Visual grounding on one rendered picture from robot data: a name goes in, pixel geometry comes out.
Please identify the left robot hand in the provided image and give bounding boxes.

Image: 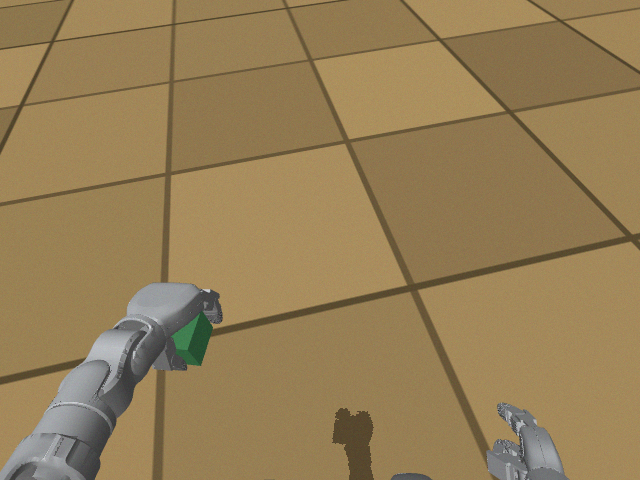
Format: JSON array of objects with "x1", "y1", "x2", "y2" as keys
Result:
[{"x1": 126, "y1": 282, "x2": 223, "y2": 371}]

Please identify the left robot arm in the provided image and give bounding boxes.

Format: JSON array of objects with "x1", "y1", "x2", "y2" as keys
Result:
[{"x1": 0, "y1": 314, "x2": 166, "y2": 480}]

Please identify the cube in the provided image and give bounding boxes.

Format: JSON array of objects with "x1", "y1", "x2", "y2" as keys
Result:
[{"x1": 171, "y1": 311, "x2": 213, "y2": 366}]

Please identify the right robot hand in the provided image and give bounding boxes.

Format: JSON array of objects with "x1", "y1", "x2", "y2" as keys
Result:
[{"x1": 486, "y1": 403, "x2": 565, "y2": 480}]

